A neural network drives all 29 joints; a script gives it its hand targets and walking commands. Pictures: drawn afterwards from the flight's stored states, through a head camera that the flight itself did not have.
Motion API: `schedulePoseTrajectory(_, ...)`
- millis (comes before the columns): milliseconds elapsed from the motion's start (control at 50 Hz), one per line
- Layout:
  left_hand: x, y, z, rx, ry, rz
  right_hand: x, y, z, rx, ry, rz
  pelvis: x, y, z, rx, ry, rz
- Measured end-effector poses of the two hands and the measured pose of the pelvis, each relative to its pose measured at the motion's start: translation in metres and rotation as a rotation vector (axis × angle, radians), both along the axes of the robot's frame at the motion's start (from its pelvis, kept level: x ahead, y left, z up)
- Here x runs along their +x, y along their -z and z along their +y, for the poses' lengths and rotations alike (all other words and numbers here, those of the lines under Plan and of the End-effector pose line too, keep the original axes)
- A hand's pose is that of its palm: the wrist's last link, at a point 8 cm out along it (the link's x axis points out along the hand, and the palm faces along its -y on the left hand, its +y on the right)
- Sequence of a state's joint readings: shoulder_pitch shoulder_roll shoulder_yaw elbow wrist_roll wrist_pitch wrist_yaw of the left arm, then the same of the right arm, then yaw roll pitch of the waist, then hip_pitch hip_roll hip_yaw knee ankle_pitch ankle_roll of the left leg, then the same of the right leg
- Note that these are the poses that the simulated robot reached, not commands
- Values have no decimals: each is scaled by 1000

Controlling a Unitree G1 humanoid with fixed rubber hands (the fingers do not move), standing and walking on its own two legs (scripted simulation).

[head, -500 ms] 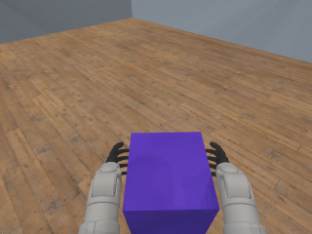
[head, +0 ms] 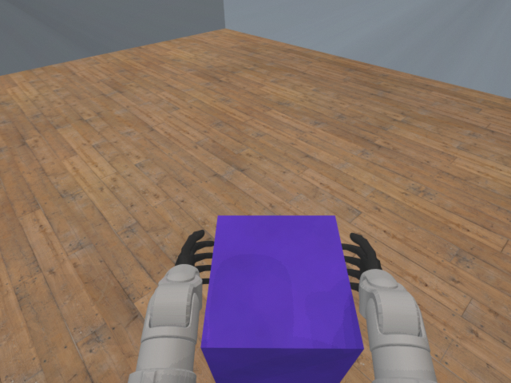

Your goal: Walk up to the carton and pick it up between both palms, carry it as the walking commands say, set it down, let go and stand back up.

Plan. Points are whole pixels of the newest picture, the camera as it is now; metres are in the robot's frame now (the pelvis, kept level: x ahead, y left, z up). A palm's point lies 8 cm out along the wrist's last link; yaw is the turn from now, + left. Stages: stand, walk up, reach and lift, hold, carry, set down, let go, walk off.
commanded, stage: carry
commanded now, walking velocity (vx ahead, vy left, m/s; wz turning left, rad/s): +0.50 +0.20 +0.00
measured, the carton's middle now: (275, 307) +0.29 +0.00 -0.02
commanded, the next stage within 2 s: none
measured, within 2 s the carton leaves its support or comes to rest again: neither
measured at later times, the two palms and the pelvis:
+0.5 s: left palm (184, 197) +0.45 +0.17 +0.09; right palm (336, 205) +0.43 -0.12 +0.09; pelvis +0.19 +0.04 -0.01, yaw +0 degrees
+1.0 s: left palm (162, 132) +0.74 +0.30 +0.07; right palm (268, 135) +0.72 +0.01 +0.08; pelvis +0.49 +0.17 -0.01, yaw -4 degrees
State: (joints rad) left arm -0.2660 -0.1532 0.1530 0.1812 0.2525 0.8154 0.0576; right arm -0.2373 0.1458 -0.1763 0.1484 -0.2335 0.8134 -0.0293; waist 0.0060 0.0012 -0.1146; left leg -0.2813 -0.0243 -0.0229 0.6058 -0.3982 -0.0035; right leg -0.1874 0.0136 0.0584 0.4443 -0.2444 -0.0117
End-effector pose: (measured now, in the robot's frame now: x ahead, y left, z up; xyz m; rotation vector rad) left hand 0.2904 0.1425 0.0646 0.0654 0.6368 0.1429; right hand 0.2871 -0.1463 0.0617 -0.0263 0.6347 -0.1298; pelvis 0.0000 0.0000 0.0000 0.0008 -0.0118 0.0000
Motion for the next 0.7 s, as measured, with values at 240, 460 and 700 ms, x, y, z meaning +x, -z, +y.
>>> schedulePoseTrajectory(240,53,-45,45,-75,-40,-65,52,-44,44,55,29,-62,71,-5,43,2,38,111)
schedulePoseTrajectory(460,145,-34,24,-76,30,-26,123,-31,24,96,122,-27,176,12,41,-15,20,95)
schedulePoseTrajectory(700,239,-44,81,-64,-101,32,252,-37,80,108,0,41,295,-12,71,38,3,80)
